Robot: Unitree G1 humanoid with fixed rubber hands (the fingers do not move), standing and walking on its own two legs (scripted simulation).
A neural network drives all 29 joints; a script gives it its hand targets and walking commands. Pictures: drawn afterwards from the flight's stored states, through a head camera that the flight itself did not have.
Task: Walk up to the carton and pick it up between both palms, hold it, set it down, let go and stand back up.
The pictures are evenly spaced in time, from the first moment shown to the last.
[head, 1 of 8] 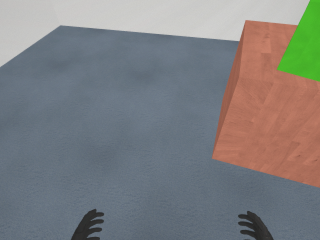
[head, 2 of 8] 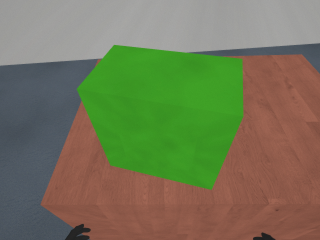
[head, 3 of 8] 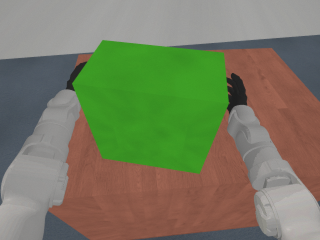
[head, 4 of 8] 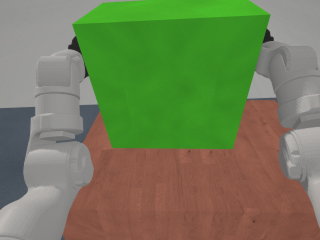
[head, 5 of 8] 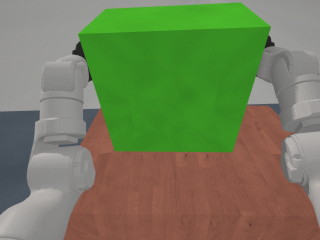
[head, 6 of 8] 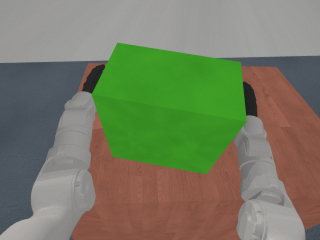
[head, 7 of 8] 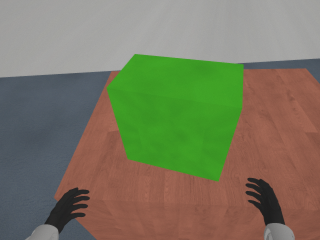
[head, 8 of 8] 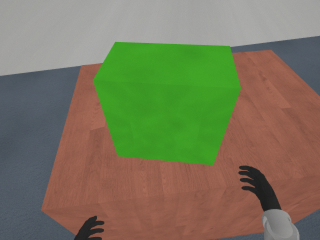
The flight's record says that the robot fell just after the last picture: no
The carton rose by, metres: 0.25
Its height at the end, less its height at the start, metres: +0.00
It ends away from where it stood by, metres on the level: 0.04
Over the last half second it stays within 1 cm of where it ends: yes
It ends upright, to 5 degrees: yes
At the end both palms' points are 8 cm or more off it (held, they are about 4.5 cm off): yes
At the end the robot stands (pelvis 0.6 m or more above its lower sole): yes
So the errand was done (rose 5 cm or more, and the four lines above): yes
